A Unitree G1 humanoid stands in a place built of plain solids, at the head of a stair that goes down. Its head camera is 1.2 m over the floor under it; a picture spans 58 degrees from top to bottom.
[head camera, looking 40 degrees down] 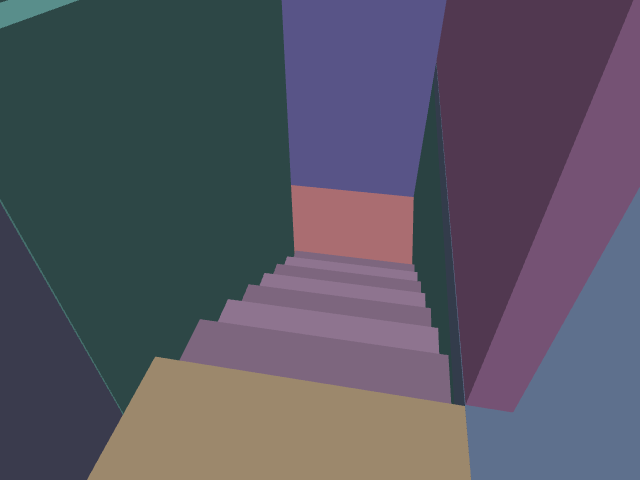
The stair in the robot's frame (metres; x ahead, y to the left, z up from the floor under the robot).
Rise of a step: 0.17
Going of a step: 0.27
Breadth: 0.98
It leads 10 degrees to the right of straight ahead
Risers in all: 8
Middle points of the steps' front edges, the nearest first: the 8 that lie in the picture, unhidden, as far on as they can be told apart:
0.75 0.06 0.00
1.05 0.00 -0.17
1.31 -0.04 -0.34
1.58 -0.09 -0.51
1.84 -0.14 -0.68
2.10 -0.19 -0.85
2.37 -0.23 -1.02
2.63 -0.28 -1.19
